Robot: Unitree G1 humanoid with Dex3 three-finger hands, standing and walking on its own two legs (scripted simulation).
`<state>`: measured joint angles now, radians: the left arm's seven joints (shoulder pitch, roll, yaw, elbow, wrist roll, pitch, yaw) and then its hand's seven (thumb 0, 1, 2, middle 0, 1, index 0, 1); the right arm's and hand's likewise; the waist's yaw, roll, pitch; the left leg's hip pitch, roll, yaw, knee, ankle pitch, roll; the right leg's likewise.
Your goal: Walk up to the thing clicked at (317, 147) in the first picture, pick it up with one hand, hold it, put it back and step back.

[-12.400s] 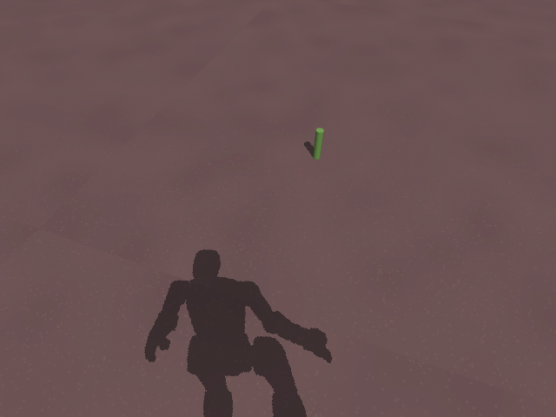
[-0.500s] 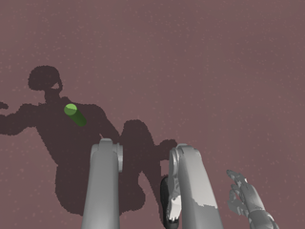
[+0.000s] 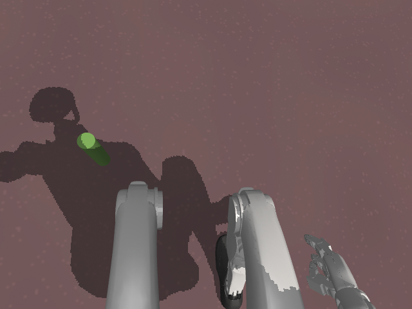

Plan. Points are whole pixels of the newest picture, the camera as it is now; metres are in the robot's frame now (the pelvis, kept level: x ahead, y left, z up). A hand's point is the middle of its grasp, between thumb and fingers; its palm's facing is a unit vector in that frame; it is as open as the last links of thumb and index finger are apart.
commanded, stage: go down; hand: left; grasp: from the side
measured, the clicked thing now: (95, 151) +0.43 +0.29 -0.30
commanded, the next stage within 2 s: approach in 0.24 s
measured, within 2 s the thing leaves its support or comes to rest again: neither
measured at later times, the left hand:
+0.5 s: hand out of the picture +0.32 +0.47 -0.01, palm faces +0.38 -0.92 -0.06, open 17.6 cm
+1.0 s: hand (44, 159) +0.38 +0.38 -0.22, palm faces +0.24 -0.97 +0.03, open 17.6 cm
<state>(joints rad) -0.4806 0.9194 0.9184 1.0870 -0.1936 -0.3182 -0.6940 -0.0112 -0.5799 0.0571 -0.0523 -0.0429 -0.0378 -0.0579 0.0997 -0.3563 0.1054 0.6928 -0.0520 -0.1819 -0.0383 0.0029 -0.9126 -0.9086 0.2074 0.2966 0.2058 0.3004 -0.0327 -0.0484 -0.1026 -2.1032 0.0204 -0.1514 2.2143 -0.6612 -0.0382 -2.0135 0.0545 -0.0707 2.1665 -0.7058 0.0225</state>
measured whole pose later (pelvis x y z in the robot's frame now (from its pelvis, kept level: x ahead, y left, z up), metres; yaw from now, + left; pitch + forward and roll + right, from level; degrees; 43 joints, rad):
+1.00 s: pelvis +0.00 +0.01 -0.10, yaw -6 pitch +20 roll -12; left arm -0.53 0.85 0.82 1.27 -0.28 -0.81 -0.64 -0.01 -0.61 0.03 -0.09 -0.08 -0.06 -0.11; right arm -0.14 -0.36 0.32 0.65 -0.23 -0.11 0.04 0.00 -0.92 -0.91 0.21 0.30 0.21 0.30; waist -0.12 -0.21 0.15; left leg -2.24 0.02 -0.28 2.59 -0.72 -0.04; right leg -2.12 0.10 -0.16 2.45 -0.72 0.04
